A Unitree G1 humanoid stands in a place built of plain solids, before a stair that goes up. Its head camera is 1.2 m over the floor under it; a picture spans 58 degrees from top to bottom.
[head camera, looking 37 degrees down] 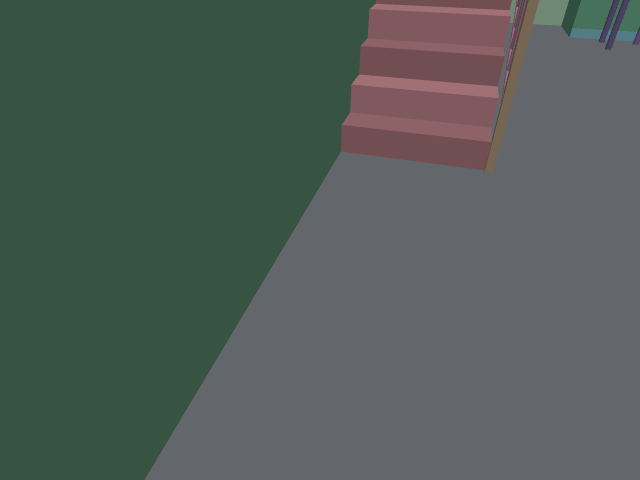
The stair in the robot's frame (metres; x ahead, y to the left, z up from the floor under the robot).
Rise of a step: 0.18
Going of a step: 0.22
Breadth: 0.87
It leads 17 degrees to the right of straight ahead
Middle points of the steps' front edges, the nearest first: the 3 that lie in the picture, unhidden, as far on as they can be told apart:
2.39 -0.55 0.18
2.60 -0.61 0.35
2.81 -0.67 0.53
